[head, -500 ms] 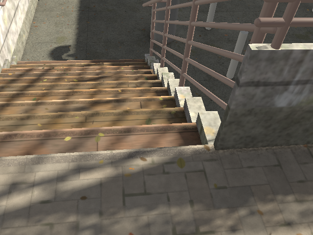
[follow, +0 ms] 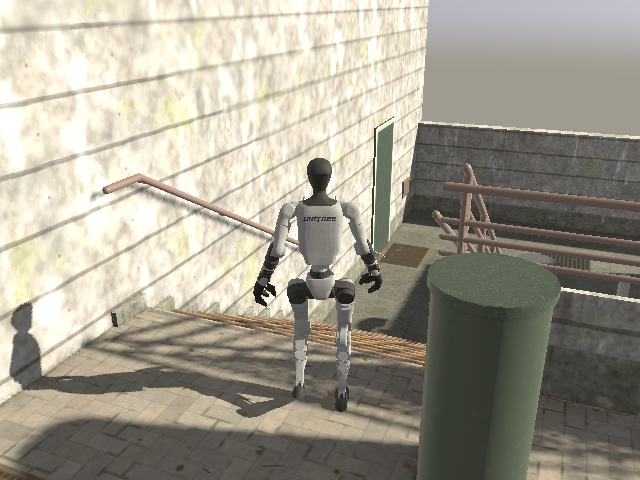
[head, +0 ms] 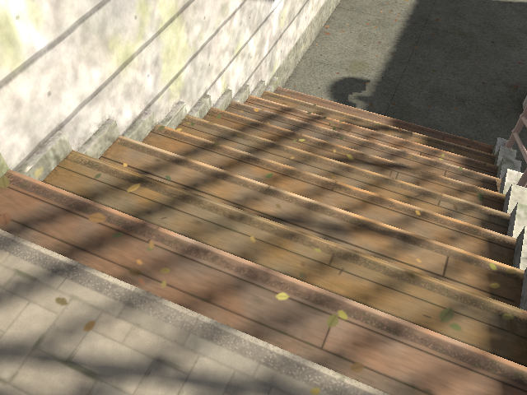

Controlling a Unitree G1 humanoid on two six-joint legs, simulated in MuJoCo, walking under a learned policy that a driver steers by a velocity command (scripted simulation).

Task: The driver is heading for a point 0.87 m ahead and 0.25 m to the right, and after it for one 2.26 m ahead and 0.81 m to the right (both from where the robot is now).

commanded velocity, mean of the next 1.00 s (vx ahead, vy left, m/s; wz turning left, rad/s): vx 0.97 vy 0.00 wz -0.49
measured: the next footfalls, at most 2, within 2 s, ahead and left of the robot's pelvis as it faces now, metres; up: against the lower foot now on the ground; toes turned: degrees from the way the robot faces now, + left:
left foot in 0.26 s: +0.43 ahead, +0.12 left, +0.00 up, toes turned +4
right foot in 0.74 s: +0.75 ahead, -0.04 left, -0.17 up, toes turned -19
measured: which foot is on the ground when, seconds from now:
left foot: up 0.00-0.24, down 0.26-0.74, up 0.76-1.00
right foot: down 0.00-0.26, up 0.28-0.72, down 0.74-1.00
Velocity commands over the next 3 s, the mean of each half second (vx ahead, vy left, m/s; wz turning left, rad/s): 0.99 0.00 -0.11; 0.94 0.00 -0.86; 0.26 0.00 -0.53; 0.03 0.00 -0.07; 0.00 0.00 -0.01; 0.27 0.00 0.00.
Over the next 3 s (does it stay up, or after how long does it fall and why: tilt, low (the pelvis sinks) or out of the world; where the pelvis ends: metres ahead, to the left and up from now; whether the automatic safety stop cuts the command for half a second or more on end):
stays up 1.08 -0.19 -0.35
